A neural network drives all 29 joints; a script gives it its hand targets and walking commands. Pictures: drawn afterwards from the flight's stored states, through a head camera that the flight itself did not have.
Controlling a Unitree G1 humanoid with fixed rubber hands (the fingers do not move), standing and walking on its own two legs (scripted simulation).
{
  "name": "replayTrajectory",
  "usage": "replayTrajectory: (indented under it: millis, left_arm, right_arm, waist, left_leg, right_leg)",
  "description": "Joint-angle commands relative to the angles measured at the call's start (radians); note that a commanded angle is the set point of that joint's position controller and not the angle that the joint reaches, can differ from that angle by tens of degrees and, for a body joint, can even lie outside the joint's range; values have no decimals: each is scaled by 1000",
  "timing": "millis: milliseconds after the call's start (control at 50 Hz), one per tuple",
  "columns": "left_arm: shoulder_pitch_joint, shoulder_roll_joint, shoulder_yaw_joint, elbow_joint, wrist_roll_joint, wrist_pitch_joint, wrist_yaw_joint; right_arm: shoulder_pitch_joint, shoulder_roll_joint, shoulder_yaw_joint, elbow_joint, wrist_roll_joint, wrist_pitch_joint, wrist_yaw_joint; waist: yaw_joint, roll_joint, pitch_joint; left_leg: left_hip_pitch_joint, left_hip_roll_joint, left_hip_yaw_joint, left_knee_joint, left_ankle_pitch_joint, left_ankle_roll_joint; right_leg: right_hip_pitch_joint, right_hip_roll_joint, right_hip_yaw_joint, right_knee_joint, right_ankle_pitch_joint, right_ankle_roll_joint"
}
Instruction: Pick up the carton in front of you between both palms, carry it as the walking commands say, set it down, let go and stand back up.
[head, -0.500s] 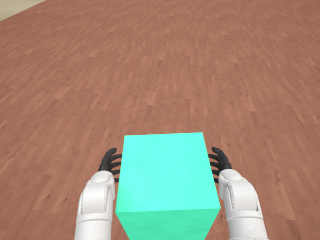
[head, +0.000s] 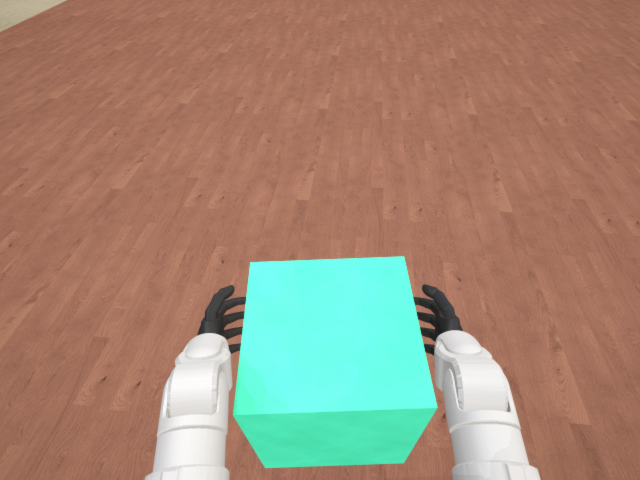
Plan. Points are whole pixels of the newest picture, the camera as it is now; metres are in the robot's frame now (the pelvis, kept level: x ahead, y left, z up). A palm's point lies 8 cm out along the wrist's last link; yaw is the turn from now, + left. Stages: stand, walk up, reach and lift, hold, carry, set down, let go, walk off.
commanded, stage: carry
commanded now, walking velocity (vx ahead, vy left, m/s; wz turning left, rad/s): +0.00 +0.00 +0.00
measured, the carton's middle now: (330, 367) +0.29 +0.00 -0.04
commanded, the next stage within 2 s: none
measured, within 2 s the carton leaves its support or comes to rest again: neither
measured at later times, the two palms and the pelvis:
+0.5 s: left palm (217, 329) +0.30 +0.15 +0.05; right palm (447, 328) +0.30 -0.15 +0.04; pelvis +0.02 +0.00 +0.01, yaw +0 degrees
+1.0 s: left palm (232, 220) +0.52 +0.16 +0.04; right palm (408, 219) +0.51 -0.14 +0.04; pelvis +0.23 +0.02 +0.00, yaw -1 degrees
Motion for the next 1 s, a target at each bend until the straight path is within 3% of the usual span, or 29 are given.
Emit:
replayTrajectory:
  millis: [0,300,320,360,380,400,440,480,520,540,560,580,600,620,640,660,680,700,760,880,920,940,960,980]
  left_arm:
    - [-439,-877,-553,-57,-239,-29,-214]
    - [-433,-881,-547,-46,-234,-26,-217]
    - [-432,-880,-544,-46,-236,-25,-216]
    - [-452,-884,-552,-55,-241,-27,-217]
    - [-475,-882,-557,-62,-243,-31,-218]
    - [-498,-880,-560,-66,-243,-35,-218]
    - [-521,-879,-563,-76,-247,-41,-217]
    - [-510,-869,-564,-81,-251,-43,-214]
    - [-463,-862,-554,-67,-248,-41,-208]
    - [-433,-864,-546,-53,-244,-39,-207]
    - [-414,-867,-536,-40,-237,-34,-208]
    - [-362,-857,-516,-19,-224,-29,-207]
    - [-339,-851,-505,-4,-217,-27,-206]
    - [-340,-851,-511,-13,-221,-29,-206]
    - [-347,-864,-523,-36,-225,-34,-206]
    - [-374,-874,-543,-70,-237,-40,-207]
    - [-406,-884,-581,-111,-256,-48,-207]
    - [-433,-888,-613,-148,-277,-54,-206]
    - [-462,-866,-670,-223,-316,-54,-201]
    - [-313,-765,-582,-153,-237,-16,-181]
    - [-304,-757,-552,-124,-211,-15,-176]
    - [-308,-762,-546,-114,-201,-17,-174]
    - [-316,-773,-542,-106,-195,-19,-174]
    - [-326,-773,-540,-108,-194,-16,-176]
  right_arm:
    - [-487,881,556,-98,250,-48,216]
    - [-481,883,550,-89,247,-44,217]
    - [-482,885,547,-89,246,-45,218]
    - [-499,886,547,-100,241,-48,217]
    - [-504,885,545,-103,239,-50,217]
    - [-515,885,545,-110,238,-53,217]
    - [-531,884,552,-117,242,-57,214]
    - [-526,879,569,-120,249,-59,208]
    - [-504,868,579,-122,251,-55,201]
    - [-486,863,580,-116,246,-52,199]
    - [-457,860,579,-103,239,-47,197]
    - [-452,853,585,-119,238,-41,200]
    - [-464,847,578,-120,238,-39,203]
    - [-464,852,582,-118,243,-43,205]
    - [-464,863,585,-124,249,-50,208]
    - [-460,878,588,-128,253,-57,212]
    - [-460,891,595,-140,261,-65,211]
    - [-466,896,607,-160,269,-72,208]
    - [-471,886,654,-230,289,-74,192]
    - [-379,775,600,-215,250,-35,175]
    - [-370,760,566,-182,235,-35,176]
    - [-363,761,550,-157,229,-36,178]
    - [-361,776,541,-132,227,-38,182]
    - [-347,780,530,-111,224,-39,186]
  waist:
    - [0,-2,-235]
    - [-1,-2,-244]
    - [-1,4,-244]
    - [-5,56,-185]
    - [-13,84,-125]
    - [-20,105,-62]
    - [-23,133,-19]
    - [-22,118,-60]
    - [-11,95,-134]
    - [3,74,-186]
    - [9,30,-252]
    - [26,-171,-314]
    - [34,-320,-286]
    - [29,-229,-265]
    - [28,-130,-255]
    - [25,-59,-252]
    - [23,-42,-231]
    - [22,-63,-226]
    - [20,-121,-221]
    - [28,-178,-171]
    - [16,-166,-154]
    - [5,-121,-176]
    - [-8,-78,-226]
    - [-25,98,-271]
  left_leg:
    - [-79,122,-98,-127,284,7]
    - [-77,121,-98,-120,317,10]
    - [-75,128,-103,-158,234,10]
    - [-88,167,-168,-312,-111,33]
    - [-83,204,-236,-393,-257,59]
    - [-70,243,-298,-451,-315,82]
    - [36,290,-338,-467,-207,122]
    - [207,278,-295,-393,109,139]
    - [265,236,-193,-269,316,112]
    - [189,198,-105,-172,385,74]
    - [39,157,-27,-29,428,27]
    - [-204,75,52,205,314,-38]
    - [-463,-10,16,362,-71,-52]
    - [-513,30,-89,467,-160,-32]
    - [-532,60,-113,497,-158,-18]
    - [-526,86,-121,452,-101,-10]
    - [-498,99,-112,369,-45,-12]
    - [-459,83,-81,307,15,-20]
    - [-411,68,-33,168,144,-45]
    - [-298,41,48,-63,292,-39]
    - [-197,24,93,-141,312,-33]
    - [-66,-7,131,-181,303,-28]
    - [124,17,99,-170,302,-14]
    - [269,209,-179,-240,361,34]
  right_leg:
    - [234,-74,102,-29,158,-8]
    - [235,-75,97,-27,175,-4]
    - [232,-71,87,-41,93,0]
    - [187,-23,22,-22,-176,23]
    - [118,8,-7,23,-244,34]
    - [44,27,-13,79,-247,39]
    - [-90,4,24,127,-219,31]
    - [-152,20,20,95,-237,16]
    - [-45,68,-27,-28,-205,3]
    - [151,88,-52,-136,-125,-5]
    - [409,44,14,-171,-94,-26]
    - [612,-164,343,-221,-101,-117]
    - [731,-314,605,-288,26,-222]
    - [699,-351,614,-289,116,-256]
    - [663,-341,547,-280,128,-244]
    - [623,-327,487,-304,54,-208]
    - [569,-299,412,-343,-15,-167]
    - [531,-264,342,-368,-30,-142]
    - [504,-211,228,-394,-47,-128]
    - [470,-164,103,-340,63,-91]
    - [433,-147,62,-252,69,-63]
    - [382,-108,11,-128,138,-36]
    - [275,-82,-25,31,198,-3]
    - [102,-7,-47,288,13,62]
